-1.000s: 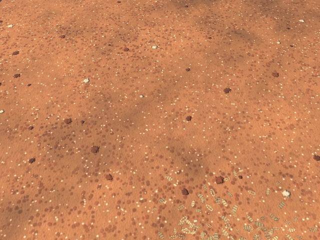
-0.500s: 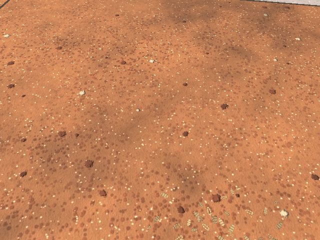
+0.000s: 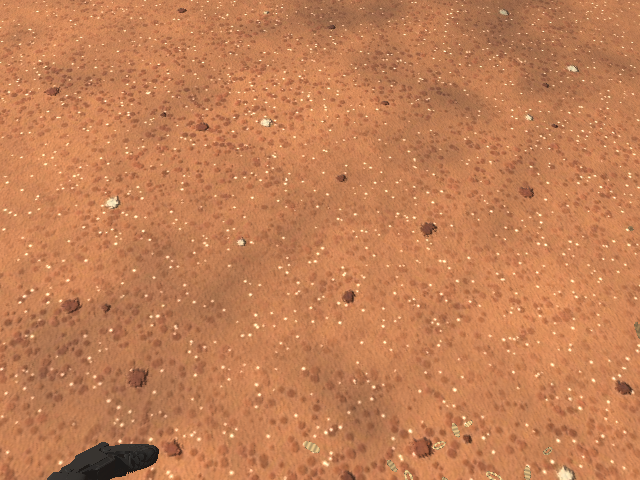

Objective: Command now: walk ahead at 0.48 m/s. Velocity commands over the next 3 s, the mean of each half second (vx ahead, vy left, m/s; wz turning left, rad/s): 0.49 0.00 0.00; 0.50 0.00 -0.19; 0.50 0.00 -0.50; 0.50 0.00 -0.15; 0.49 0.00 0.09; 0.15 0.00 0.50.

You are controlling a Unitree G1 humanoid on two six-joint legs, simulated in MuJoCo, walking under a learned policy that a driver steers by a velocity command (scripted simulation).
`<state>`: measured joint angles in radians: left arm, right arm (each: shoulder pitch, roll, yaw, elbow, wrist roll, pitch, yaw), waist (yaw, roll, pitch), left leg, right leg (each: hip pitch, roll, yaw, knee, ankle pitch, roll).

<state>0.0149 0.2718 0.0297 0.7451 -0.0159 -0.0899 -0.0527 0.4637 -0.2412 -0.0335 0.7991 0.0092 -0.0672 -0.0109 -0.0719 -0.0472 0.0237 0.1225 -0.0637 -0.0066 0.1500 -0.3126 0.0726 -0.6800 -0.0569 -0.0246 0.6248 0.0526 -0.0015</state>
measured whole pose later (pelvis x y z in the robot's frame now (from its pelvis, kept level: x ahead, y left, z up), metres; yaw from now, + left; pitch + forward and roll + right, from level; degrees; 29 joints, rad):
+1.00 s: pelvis +0.56 +0.06 +0.01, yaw -8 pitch +1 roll +2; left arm 0.17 0.29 0.06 0.79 -0.02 -0.04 -0.02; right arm 0.32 -0.26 -0.05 0.86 -0.01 -0.10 0.00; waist -0.06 -0.05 0.02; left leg 0.00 -0.04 0.18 0.21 -0.23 0.04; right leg -0.69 -0.09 0.07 0.79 0.03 0.00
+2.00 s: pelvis +1.11 -0.11 +0.01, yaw -27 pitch +2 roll +1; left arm 0.16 0.28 0.05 0.70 0.00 -0.06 0.00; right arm 0.35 -0.26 -0.04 0.84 0.01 -0.09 0.02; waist -0.07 -0.04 0.02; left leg -0.11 -0.06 0.02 0.25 -0.18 0.06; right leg -0.65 -0.11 0.05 0.81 -0.12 0.01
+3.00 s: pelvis +1.47 -0.32 +0.00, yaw -6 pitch +3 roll -1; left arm 0.10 0.30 0.05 0.74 0.01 0.00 0.04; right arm 0.18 -0.30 -0.08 0.64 0.00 0.02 -0.02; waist -0.03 -0.01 0.05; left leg -0.42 -0.11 -0.12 0.46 -0.09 0.07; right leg -0.57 -0.01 0.12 0.91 -0.35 0.08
